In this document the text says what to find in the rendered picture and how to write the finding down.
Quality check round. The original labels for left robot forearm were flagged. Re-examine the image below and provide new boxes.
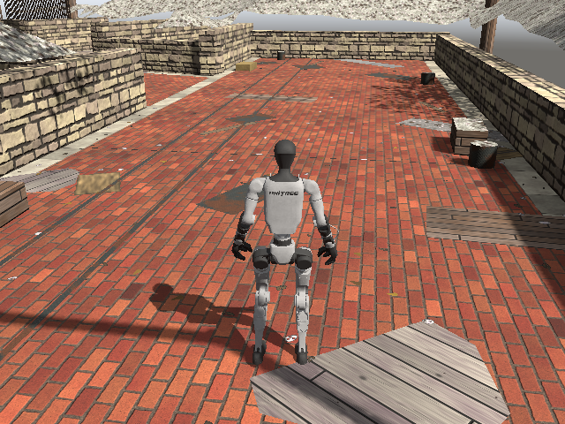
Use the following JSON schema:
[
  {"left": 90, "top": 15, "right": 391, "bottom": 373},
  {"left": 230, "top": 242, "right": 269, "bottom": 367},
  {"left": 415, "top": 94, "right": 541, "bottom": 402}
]
[{"left": 234, "top": 211, "right": 251, "bottom": 246}]

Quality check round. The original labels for right robot upper arm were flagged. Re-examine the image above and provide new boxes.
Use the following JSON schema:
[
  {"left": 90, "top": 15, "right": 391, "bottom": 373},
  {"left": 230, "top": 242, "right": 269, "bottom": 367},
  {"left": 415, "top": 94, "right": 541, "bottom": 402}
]
[{"left": 303, "top": 178, "right": 327, "bottom": 228}]

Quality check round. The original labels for robot left thigh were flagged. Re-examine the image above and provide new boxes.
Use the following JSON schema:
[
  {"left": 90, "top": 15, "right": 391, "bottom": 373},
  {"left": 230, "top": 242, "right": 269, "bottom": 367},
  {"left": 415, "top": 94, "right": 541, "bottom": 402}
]
[{"left": 252, "top": 246, "right": 270, "bottom": 306}]

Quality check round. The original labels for robot thigh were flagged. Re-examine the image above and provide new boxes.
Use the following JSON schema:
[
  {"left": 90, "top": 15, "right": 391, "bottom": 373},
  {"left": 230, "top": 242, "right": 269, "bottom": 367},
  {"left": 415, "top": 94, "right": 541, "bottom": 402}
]
[
  {"left": 294, "top": 246, "right": 313, "bottom": 310},
  {"left": 252, "top": 246, "right": 270, "bottom": 306}
]

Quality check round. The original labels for left robot upper arm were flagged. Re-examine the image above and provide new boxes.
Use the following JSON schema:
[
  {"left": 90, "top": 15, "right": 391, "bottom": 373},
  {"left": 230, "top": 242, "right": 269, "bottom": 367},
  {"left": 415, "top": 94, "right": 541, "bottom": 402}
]
[{"left": 241, "top": 178, "right": 266, "bottom": 225}]

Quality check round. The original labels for robot right thigh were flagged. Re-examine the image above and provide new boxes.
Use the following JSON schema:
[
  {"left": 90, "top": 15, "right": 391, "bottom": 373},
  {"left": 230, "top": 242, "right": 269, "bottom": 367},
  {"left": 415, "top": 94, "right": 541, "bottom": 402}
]
[{"left": 294, "top": 246, "right": 313, "bottom": 310}]

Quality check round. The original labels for right robot hand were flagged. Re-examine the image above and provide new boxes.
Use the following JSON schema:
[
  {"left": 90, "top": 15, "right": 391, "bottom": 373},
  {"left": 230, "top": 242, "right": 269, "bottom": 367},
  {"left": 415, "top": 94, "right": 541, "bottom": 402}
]
[{"left": 317, "top": 246, "right": 338, "bottom": 265}]

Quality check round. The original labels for left robot hand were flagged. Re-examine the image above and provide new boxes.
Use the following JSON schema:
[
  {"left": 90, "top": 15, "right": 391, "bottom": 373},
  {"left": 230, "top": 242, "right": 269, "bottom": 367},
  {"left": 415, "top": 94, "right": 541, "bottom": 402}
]
[{"left": 231, "top": 242, "right": 252, "bottom": 261}]

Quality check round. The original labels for right robot forearm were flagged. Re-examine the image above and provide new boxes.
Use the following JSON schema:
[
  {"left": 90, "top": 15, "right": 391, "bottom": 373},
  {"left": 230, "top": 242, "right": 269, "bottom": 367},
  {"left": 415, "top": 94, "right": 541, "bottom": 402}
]
[{"left": 318, "top": 214, "right": 335, "bottom": 248}]

